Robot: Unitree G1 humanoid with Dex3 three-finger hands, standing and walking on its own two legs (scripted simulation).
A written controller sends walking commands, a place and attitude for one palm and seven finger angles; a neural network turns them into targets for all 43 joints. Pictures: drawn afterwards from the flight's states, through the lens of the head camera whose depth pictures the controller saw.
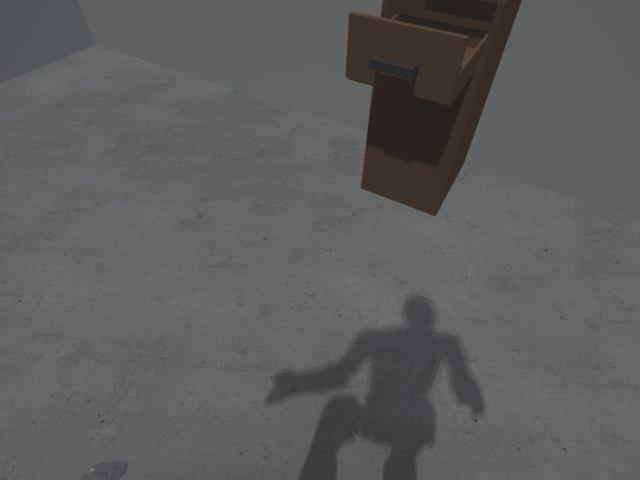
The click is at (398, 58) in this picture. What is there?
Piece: drawer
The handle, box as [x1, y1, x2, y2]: [369, 53, 419, 78]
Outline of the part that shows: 369,60 369,68 411,78 413,76 414,71 419,65 419,63 417,62 412,66 384,59 382,57 383,54 380,53 376,57 373,56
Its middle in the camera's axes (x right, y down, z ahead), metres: +0.20 -0.48 +1.06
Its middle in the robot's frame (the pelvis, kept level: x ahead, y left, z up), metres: +1.13 -0.15 +0.01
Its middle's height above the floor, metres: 0.78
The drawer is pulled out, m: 0.30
